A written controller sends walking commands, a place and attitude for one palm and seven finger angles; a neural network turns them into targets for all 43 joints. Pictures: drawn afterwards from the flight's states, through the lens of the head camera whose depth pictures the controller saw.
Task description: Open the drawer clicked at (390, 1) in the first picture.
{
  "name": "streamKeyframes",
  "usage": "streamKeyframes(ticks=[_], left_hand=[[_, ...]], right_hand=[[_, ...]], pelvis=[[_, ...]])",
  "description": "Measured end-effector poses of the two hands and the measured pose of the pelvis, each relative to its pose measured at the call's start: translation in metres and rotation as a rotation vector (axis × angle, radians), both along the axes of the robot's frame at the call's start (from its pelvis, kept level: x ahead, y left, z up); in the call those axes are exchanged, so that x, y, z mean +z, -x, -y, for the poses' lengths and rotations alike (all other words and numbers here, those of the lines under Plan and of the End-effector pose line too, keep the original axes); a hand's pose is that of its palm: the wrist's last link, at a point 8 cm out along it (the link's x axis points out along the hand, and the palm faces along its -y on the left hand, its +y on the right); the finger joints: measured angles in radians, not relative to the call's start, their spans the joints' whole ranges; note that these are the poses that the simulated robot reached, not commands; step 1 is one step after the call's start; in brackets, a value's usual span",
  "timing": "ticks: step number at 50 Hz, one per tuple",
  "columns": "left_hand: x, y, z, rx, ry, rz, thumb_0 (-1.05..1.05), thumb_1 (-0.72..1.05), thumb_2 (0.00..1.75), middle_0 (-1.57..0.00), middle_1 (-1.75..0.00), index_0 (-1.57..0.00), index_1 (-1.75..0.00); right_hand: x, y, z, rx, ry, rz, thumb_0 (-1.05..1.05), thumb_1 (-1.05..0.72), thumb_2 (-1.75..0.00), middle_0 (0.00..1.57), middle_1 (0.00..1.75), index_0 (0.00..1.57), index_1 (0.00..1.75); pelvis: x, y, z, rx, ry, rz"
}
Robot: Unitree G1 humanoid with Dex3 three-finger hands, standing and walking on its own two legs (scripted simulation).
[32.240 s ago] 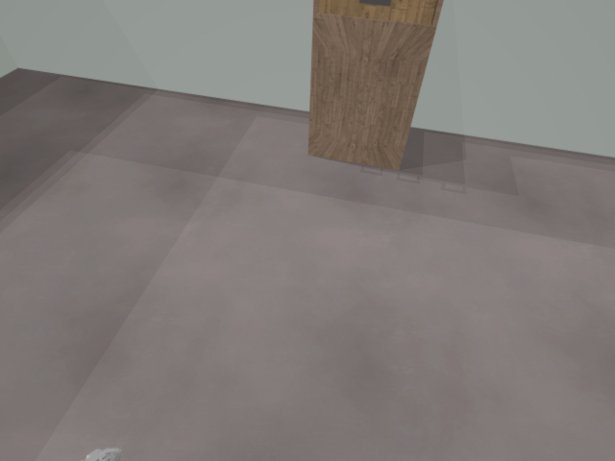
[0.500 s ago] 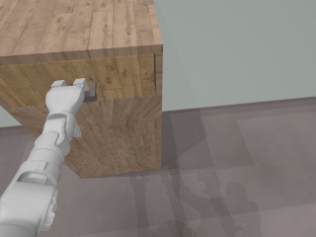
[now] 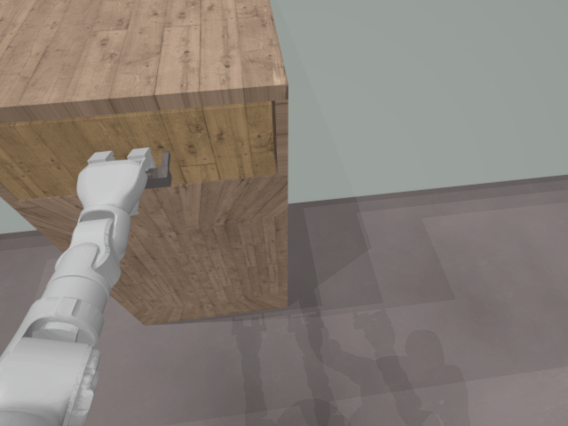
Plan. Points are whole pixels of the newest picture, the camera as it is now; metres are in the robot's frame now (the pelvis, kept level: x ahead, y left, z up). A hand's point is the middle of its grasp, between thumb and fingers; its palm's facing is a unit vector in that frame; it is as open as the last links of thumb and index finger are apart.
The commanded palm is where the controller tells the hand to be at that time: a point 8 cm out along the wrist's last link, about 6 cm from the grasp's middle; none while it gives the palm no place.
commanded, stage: pull the drawer open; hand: left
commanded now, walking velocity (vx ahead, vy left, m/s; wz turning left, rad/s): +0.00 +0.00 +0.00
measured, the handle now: (132, 170) +0.49 +0.25 +0.06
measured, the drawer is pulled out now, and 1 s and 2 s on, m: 0.00 0.10 0.22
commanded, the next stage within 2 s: none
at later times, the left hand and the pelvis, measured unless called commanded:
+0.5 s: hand (125, 228) +0.39 +0.24 +0.04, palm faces +0.01 -0.04 -1.00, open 5.5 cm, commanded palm +0.35 +0.25 +0.09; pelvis +0.01 +0.00 +0.01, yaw -1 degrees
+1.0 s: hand (120, 260) +0.34 +0.23 +0.04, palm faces +0.00 -0.06 -1.00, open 5.5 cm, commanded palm +0.30 +0.25 +0.09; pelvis +0.00 +0.00 +0.01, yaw +0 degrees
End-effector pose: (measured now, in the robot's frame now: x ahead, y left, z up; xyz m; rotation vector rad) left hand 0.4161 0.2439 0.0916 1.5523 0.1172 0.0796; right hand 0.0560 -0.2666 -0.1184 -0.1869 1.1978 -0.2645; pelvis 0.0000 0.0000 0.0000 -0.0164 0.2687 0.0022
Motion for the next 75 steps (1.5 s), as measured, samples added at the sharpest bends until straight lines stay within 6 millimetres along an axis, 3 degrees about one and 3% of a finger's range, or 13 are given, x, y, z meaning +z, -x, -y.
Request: streamKeyframes(ticks=[15, 30, 37, 57, 75], left_hand=[[-0.001, 0.014, 0.001, -0.003, 0.010, 0.017, 0.00, 0.73, 0.80, -0.34, -1.35, -0.39, -1.35], [-0.002, 0.060, 0.006, -0.004, 0.030, 0.035, 0.00, 0.73, 0.80, -0.33, -1.35, -0.41, -1.35], [-0.001, 0.072, 0.007, -0.003, 0.026, 0.026, 0.00, 0.73, 0.80, -0.34, -1.35, -0.41, -1.35], [-0.001, 0.117, 0.012, 0.003, 0.045, 0.033, 0.01, 0.72, 0.80, -0.33, -1.35, -0.42, -1.35], [-0.001, 0.163, 0.019, 0.027, 0.056, 0.042, 0.02, 0.71, 0.82, -0.33, -1.35, -0.42, -1.35]], right_hand=[[0.004, -0.005, -0.001, -0.016, -0.010, 0.029, 0.00, -0.91, -0.90, 0.21, 0.30, 0.20, 0.30], [0.016, -0.060, -0.012, 0.057, -0.021, 0.171, 0.01, -0.91, -0.90, 0.21, 0.30, 0.20, 0.30], [0.021, -0.083, -0.017, 0.097, -0.023, 0.226, 0.01, -0.91, -0.90, 0.21, 0.30, 0.20, 0.30], [0.023, -0.097, -0.013, 0.116, -0.034, 0.259, 0.01, -0.91, -0.90, 0.21, 0.30, 0.20, 0.30], [0.035, -0.136, -0.029, 0.204, -0.064, 0.366, 0.01, -0.91, -0.90, 0.20, 0.30, 0.20, 0.30]], pelvis=[[0.003, -0.003, -0.002, -0.013, 0.000, 0.012], [0.007, -0.005, -0.003, -0.004, -0.003, 0.069], [0.008, -0.002, 0.000, 0.001, -0.007, 0.088], [0.010, -0.005, 0.006, -0.004, -0.014, 0.119], [0.010, -0.003, 0.011, 0.006, -0.020, 0.155]])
